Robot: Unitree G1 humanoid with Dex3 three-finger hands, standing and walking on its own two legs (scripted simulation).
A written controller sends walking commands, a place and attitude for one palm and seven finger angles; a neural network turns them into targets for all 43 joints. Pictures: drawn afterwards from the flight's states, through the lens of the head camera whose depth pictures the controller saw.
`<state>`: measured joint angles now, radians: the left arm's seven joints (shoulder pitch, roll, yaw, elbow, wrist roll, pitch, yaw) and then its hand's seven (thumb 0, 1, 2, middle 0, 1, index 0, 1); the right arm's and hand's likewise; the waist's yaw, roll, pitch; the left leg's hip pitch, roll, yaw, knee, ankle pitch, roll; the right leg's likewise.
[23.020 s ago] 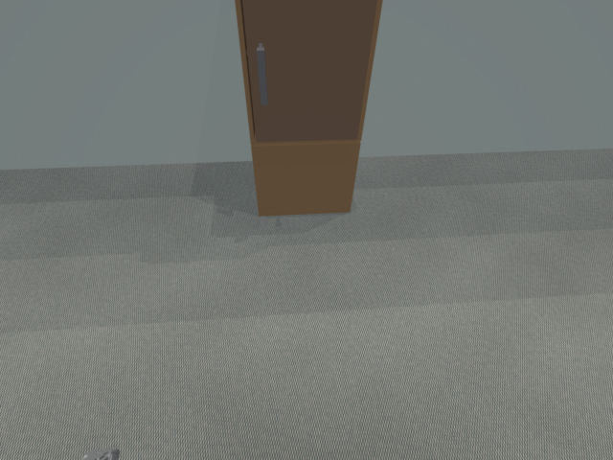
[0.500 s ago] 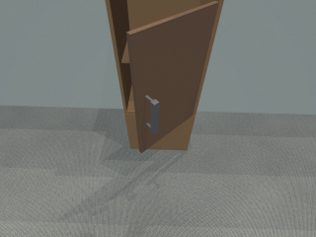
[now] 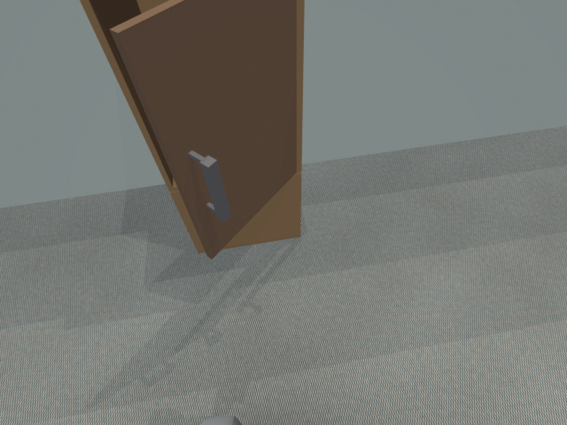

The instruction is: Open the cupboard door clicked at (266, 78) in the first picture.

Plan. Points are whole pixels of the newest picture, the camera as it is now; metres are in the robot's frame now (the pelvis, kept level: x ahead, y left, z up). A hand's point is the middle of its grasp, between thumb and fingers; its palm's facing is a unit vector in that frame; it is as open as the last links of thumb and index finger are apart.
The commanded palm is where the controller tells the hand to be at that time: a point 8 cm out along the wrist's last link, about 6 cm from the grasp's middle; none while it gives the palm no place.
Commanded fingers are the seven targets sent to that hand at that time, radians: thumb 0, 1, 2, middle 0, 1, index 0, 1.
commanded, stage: walk to a spot facing it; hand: left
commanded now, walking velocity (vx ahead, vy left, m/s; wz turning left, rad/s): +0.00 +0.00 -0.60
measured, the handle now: (210, 187) +0.54 +0.20 -0.06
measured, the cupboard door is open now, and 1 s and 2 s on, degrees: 43 43 43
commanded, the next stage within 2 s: none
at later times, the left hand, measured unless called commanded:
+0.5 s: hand out of the picture +0.07 +0.19 -0.15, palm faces -0.13 -0.96 -0.24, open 7.4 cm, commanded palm none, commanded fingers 0.00 0.90 0.90 -0.20 -0.30 -0.20 -0.30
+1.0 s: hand (239, 319) +0.30 +0.12 -0.14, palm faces -0.57 -0.78 -0.25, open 7.4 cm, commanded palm none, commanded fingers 0.00 0.90 0.90 -0.20 -0.30 -0.20 -0.30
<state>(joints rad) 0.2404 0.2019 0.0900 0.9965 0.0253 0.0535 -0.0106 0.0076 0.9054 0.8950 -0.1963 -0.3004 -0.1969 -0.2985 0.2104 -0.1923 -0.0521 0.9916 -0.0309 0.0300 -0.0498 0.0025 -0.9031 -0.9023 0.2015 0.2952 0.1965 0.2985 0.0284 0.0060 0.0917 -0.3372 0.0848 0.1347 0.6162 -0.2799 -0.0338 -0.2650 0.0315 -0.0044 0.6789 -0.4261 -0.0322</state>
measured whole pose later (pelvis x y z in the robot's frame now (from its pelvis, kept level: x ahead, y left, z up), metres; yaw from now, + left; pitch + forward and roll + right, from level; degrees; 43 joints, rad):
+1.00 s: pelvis +0.07 +0.01 +0.01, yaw -34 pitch +2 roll -1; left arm 0.08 0.27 0.07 0.87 0.03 0.05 -0.04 0.01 0.91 0.90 -0.19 -0.30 -0.19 -0.30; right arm 0.32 -0.24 -0.04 0.92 -0.03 0.02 -0.02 0.00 -0.90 -0.90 0.20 0.30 0.20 0.30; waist -0.04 0.01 0.11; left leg -0.26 0.14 0.19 0.58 -0.34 -0.03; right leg -0.33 -0.02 -0.07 0.65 -0.34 0.01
